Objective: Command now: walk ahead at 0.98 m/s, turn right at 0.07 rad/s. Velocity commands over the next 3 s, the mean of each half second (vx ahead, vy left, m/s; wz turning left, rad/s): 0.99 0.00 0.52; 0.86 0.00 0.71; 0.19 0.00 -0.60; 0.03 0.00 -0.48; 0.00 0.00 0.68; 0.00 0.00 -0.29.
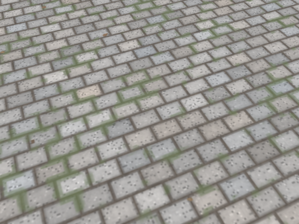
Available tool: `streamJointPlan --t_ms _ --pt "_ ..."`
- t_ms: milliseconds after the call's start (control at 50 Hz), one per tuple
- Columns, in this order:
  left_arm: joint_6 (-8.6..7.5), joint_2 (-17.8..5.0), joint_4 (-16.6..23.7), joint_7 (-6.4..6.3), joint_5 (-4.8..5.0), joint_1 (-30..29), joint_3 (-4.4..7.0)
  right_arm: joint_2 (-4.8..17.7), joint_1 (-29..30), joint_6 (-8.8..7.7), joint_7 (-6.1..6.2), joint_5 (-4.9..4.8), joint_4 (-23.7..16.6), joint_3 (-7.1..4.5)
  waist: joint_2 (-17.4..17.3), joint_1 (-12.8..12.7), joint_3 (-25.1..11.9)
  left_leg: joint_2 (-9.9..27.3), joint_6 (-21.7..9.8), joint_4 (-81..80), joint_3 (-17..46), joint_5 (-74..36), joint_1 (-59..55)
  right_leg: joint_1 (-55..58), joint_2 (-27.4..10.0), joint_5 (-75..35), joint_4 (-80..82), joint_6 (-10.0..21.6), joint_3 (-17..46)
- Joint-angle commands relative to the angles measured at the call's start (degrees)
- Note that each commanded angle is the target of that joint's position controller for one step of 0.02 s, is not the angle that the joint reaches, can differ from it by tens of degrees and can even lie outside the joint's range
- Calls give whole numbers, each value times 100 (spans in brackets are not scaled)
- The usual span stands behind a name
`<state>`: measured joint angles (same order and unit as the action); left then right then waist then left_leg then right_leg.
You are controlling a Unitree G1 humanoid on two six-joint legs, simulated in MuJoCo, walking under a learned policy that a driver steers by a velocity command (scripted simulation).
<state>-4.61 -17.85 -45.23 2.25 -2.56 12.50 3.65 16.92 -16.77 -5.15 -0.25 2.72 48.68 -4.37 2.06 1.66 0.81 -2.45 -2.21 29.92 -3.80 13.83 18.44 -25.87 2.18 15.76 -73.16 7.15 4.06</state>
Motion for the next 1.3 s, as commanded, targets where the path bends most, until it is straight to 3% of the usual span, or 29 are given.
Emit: streamJointPlan --t_ms 20,180,240,260,280,300,340,460,560,600,660,680,700,720,740,780,840,900,920,940,1000,1040,1080,1100,1120,1140,1160,1200,1300 --pt "-3 201 709 99 -158 -229 -203 39 -592 -196 -62 -139 72 86 -605 -250 181 1476 -1066 -1980 2695 696 -826 -1585 -662 33 479 -171 255" --pt "-100 -93 1260 155 61 -1707 -366 836 -971 -208 -132 -296 -35 -106 -454 -56 384 1161 -865 -2406 1594 -2093 -216 647 -275 -1568 3785 -580 -597" --pt "-168 -516 781 -97 -61 -124 -123 1017 -1182 -131 -128 -324 62 -139 -394 -783 -783 782 -594 417 1253 -3750 -483 2779 -15 -895 4238 -406 -640" --pt "-193 -925 672 -234 -170 858 26 788 -972 -147 -136 -345 -83 -87 -187 -1284 -1342 453 -497 2109 1138 -2431 613 4053 -1029 166 4296 -283 301" --pt "-175 -1321 624 -301 -359 1383 121 -131 -1216 -143 -93 -457 -343 94 941 -1057 -2032 101 -425 4056 830 1331 2031 5080 -2782 2143 4890 -118 2726" --pt "-104 -1261 631 -274 -199 1222 161 165 -1218 -82 -52 -530 -522 56 1270 -896 -2213 143 -517 4872 865 987 2558 4661 -3015 2814 5760 168 4277" --pt "-129 -374 604 -216 -56 438 1 225 -427 53 -103 -322 -505 39 267 -635 -618 648 -458 4693 792 157 2831 3225 -2394 1566 5812 63 2400" --pt "-360 95 16 -156 165 687 -93 -157 497 449 -362 -86 -942 100 297 -128 171 995 -309 4206 546 -411 3001 2309 -1786 -1704 6266 -260 -257" --pt "-403 -283 -164 -236 129 624 -35 -11 1576 424 -561 -113 -1430 243 35 -16 664 722 -569 2039 -255 -1693 2081 1945 -1360 -3069 6731 -508 -1770" --pt "-359 -576 -222 -295 122 922 5 120 1706 416 -578 -119 -1438 248 1 -12 558 240 -760 1489 -784 -1664 1394 2347 -1340 -5421 6290 -623 -2039" --pt "-93 -1181 -91 -433 44 753 160 618 84 405 -452 -146 -1031 76 447 955 -447 -286 -1068 1374 -761 -841 -406 2736 -1688 -7890 3861 -616 -1930" --pt "3 -1231 41 -425 12 510 184 886 -1139 387 -352 -137 -654 -79 352 1459 -996 -369 -1252 1108 -415 -550 -1802 2166 -1717 -7347 2214 -509 -1764" --pt "36 -1005 21 -337 -35 553 159 1152 -1398 410 -198 -173 -448 -239 -294 1364 -965 -187 -1394 777 165 -71 -2830 941 -1019 -3303 118 -579 -1734" --pt "-40 -91 359 -260 -124 788 -86 1667 -833 483 -125 -176 -556 -326 -1649 487 -673 825 -1765 984 2100 -1300 -3439 -1191 -151 1442 -2149 -770 -1428" --pt "-183 -355 1002 -242 37 664 -112 1981 -822 539 -106 -122 -833 -406 -1515 490 -1884 1567 -2650 -583 4509 296 -4489 -2435 -44 1230 -2554 -799 -161" --pt "-340 -669 984 -243 19 88 -123 1375 -546 495 -4 -153 -808 -312 12 223 -395 1577 -2134 -1705 4566 989 -2857 -2548 -602 393 -1355 -773 68" --pt "-10 -470 846 -255 -158 346 -189 911 -75 225 50 -234 -811 -117 584 -535 336 1068 -1870 -1615 3081 -2102 -640 -1273 -1012 536 -242 -1053 -27" --pt "129 -30 914 -185 -44 93 -305 753 -153 -1 -38 -252 -600 -27 328 -520 340 430 -1267 -1472 1405 -5424 76 -388 -891 -350 1454 -1000 -633" --pt "116 128 913 -141 8 12 -359 661 -169 -33 -63 -272 -514 2 82 -455 250 154 -946 -1461 936 -5600 75 -66 -776 -1016 2125 -857 -796" --pt "-167 78 1051 -207 322 -778 -284 272 -64 -63 114 -518 -632 79 109 -21 123 134 -743 -1279 919 -4728 -19 -120 -624 -1868 2740 -862 -678" --pt "-396 160 1090 -31 342 -1291 -286 628 -812 51 339 -347 -305 92 -266 376 -143 297 -331 -1260 632 -4036 -1164 -128 -61 -3743 4333 -652 -954" --pt "-405 -35 1106 85 359 -1101 -175 698 -772 110 363 -181 -245 85 -741 251 -371 453 -116 -721 569 -4223 -1309 467 229 -3837 4458 -494 -877" --pt "-354 -599 828 145 368 148 100 793 -177 157 430 -124 -470 34 -1051 -493 -765 497 160 589 495 -5367 -1305 1393 518 -3062 4144 -396 -927" --pt "-321 -793 525 114 383 1349 208 885 527 177 429 -81 -706 1 -955 -1254 -990 371 358 2206 331 -5172 -760 2328 239 -3273 4437 -243 -654" --pt "-285 -937 332 51 293 1940 192 418 499 184 360 85 -929 83 691 -1202 -1191 -454 593 5012 86 -7 491 3446 -639 -5111 4339 107 407" --pt "-284 -1069 730 11 -78 1108 104 -149 -975 169 189 -30 -993 256 1477 -93 -1976 -829 742 6497 1122 2488 1878 4488 -1842 -5986 4271 1119 3232" --pt "-171 -1027 1152 -55 -48 436 199 406 -1155 144 56 -239 -1002 221 839 -204 -2494 -530 569 6713 1713 1774 2114 4378 -2169 -3500 5097 1514 4149" --pt "99 -579 1467 -153 273 -295 81 832 141 234 63 -187 -1322 90 -957 -100 -894 -158 296 5835 1384 1006 2314 2146 -1500 62 5851 1099 3564" --pt "222 -723 1429 -223 310 -289 164 369 259 390 260 -46 -1464 133 -269 102 -450 17 488 3500 1211 542 1602 515 -411 -1436 5784 585 2358"
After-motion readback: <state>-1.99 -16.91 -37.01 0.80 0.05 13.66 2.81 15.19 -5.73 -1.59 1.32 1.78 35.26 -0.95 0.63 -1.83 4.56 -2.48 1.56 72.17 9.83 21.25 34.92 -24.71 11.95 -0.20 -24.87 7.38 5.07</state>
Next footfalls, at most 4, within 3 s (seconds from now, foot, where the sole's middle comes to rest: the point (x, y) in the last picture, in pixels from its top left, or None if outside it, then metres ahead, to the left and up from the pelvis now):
0.26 right None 0.42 -0.13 -0.77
0.70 left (115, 164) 0.76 0.18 -0.77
1.10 right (89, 107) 1.14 0.35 -0.77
1.68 left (59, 107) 1.14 0.52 -0.77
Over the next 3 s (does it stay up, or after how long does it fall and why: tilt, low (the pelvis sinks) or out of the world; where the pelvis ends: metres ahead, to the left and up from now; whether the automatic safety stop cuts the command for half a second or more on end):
stays up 1.08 0.45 0.01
